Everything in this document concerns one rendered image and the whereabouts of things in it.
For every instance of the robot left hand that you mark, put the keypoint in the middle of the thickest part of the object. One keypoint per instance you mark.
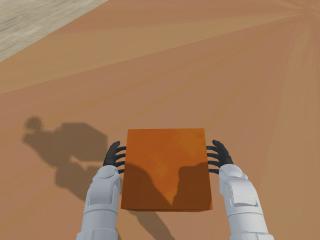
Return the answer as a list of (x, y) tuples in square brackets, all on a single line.
[(111, 156)]

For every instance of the robot right hand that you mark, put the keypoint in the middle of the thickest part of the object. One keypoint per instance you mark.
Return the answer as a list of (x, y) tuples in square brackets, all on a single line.
[(223, 156)]

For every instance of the carton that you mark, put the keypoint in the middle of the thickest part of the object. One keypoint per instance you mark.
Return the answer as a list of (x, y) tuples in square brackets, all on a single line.
[(166, 170)]

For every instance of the robot right forearm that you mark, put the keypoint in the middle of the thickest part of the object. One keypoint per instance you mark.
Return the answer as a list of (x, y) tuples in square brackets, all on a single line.
[(243, 208)]

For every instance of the robot left forearm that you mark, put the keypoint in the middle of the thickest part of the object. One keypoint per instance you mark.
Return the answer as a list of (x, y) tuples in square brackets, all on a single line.
[(101, 206)]

